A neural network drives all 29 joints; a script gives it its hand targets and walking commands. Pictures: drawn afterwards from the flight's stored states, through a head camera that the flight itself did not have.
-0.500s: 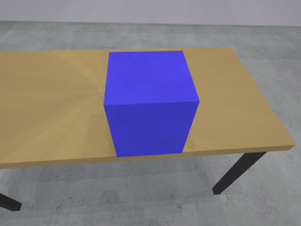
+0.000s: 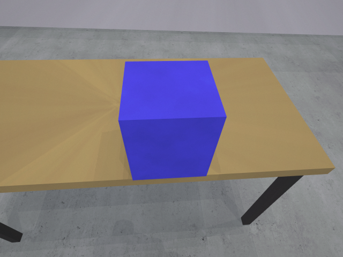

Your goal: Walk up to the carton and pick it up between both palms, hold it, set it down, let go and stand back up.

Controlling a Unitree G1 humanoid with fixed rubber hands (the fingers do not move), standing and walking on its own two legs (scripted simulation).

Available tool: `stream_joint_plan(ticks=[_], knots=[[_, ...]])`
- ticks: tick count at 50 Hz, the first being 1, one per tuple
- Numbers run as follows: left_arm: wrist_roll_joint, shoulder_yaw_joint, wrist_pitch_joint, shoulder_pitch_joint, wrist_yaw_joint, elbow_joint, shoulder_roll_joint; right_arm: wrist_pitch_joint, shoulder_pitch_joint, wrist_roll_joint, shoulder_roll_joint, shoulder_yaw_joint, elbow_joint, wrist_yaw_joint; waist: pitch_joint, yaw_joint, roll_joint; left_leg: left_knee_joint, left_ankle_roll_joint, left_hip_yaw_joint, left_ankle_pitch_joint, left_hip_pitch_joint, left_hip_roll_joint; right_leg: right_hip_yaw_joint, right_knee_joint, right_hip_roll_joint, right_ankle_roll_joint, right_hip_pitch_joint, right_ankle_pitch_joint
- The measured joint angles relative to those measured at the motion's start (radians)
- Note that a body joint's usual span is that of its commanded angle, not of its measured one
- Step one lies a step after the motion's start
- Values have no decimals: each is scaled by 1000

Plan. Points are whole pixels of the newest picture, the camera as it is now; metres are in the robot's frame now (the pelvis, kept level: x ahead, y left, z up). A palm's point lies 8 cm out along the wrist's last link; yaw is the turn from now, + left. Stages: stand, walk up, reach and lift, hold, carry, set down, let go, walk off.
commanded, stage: stand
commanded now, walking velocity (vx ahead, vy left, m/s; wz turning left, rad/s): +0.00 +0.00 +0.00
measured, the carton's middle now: (168, 122) +0.43 +0.02 +0.05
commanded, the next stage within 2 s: none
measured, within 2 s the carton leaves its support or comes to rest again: neither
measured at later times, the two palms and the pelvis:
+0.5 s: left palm out of the picture -0.04 +0.20 -0.15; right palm out of the picture -0.06 -0.19 -0.14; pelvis -0.01 +0.00 +0.00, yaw +0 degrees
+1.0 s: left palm out of the picture -0.04 +0.19 -0.15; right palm out of the picture -0.04 -0.19 -0.14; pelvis +0.00 +0.00 +0.00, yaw +1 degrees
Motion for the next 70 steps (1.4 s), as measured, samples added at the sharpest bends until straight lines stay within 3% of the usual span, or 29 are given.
stream_joint_plan(ticks=[44,70], knots=[[2,2,2,16,-2,10,-14,-5,10,1,10,6,11,3,-14,-5,1,-35,12,-10,25,-10,-25,-21,-16,-29,15,-13,11],[5,11,-15,9,-6,-4,-3,-5,9,4,-2,4,22,4,-1,-8,5,-36,-13,-14,24,-2,-1,-35,-14,-10,-9,-5,7]])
